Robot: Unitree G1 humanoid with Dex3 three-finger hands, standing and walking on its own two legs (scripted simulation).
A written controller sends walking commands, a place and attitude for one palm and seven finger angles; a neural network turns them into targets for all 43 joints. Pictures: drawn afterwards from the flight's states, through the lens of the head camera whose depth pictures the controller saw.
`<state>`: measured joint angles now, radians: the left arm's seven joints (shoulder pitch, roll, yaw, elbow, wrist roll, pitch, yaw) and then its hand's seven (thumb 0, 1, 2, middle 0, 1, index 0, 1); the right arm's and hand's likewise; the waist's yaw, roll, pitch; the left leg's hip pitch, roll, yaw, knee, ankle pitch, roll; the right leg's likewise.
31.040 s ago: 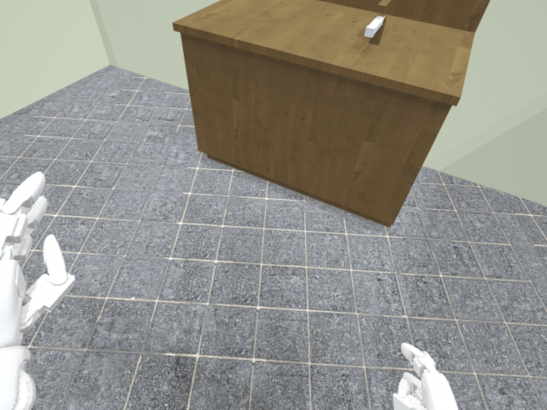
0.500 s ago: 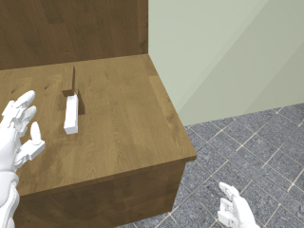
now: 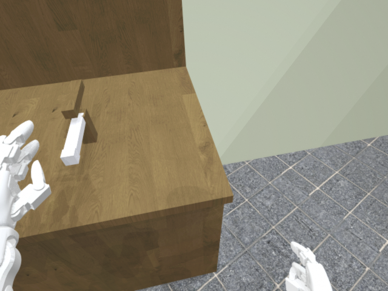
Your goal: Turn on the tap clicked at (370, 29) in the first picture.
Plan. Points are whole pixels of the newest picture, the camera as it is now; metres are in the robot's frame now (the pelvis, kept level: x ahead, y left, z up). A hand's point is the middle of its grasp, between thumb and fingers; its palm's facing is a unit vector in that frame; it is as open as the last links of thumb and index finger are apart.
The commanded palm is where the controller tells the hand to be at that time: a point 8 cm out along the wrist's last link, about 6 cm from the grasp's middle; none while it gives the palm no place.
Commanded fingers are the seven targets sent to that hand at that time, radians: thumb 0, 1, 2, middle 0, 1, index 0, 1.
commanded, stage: turn the palm inward beside the body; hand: left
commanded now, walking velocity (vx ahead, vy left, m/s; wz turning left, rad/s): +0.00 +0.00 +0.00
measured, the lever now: (70, 156) +0.35 +0.32 +0.09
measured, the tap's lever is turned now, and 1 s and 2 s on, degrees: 0 0 0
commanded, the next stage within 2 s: reach beside the lever's end, fingers flat in 1.46 s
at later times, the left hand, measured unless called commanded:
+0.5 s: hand (37, 200) +0.21 +0.27 +0.16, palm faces +0.43 -0.88 -0.20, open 7.4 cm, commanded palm +0.15 +0.31 +0.17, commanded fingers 0.00 0.90 0.90 -0.20 -0.30 -0.20 -0.30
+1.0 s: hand (41, 229) +0.17 +0.25 +0.14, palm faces +0.46 -0.88 -0.13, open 7.4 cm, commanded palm +0.12 +0.29 +0.16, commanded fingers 0.00 0.90 0.90 -0.20 -0.30 -0.20 -0.30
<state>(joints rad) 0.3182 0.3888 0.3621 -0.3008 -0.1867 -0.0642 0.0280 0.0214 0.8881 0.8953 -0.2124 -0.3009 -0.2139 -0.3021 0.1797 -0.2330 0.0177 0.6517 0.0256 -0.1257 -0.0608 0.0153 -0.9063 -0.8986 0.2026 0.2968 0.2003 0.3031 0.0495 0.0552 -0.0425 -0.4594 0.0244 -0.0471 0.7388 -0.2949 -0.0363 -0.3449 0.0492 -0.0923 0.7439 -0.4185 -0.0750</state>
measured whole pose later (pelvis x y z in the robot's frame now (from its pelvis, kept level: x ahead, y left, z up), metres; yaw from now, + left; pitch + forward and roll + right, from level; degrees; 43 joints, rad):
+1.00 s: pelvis +0.00 +0.02 +0.00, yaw +1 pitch +0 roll -1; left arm 0.55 0.24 0.21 -0.51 -0.24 0.07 0.17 0.02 0.89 0.90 -0.21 -0.30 -0.21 -0.30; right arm 0.21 -0.24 0.06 0.62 0.05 -0.21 -0.09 0.02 -0.91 -0.90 0.20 0.30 0.20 0.30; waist 0.07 0.05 -0.07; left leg -0.44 -0.01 -0.05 0.73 -0.28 -0.01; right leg -0.31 0.02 -0.10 0.72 -0.41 -0.05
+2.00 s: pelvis +0.01 +0.00 +0.00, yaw +2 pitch +1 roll +0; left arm 0.40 0.25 0.30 -0.30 -0.28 0.00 0.10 0.02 0.90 0.90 -0.20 -0.30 -0.21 -0.30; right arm 0.21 -0.26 0.04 0.67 0.05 -0.25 -0.11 0.02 -0.91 -0.90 0.20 0.30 0.20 0.30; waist 0.06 0.06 -0.06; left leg -0.43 0.01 -0.08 0.71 -0.29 -0.03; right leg -0.30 0.04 -0.12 0.70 -0.42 -0.08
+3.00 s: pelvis +0.01 +0.03 +0.01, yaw +0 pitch +3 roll -1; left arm 0.04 0.30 0.39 0.14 -0.22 -0.08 0.10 0.02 0.90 0.90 -0.17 -0.19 -0.17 -0.19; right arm 0.19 -0.26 0.03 0.69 0.04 -0.15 -0.09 0.01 -0.91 -0.90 0.20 0.30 0.20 0.30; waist 0.03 0.04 -0.04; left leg -0.47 0.00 -0.04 0.70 -0.29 0.00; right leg -0.34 0.02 -0.09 0.67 -0.39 -0.04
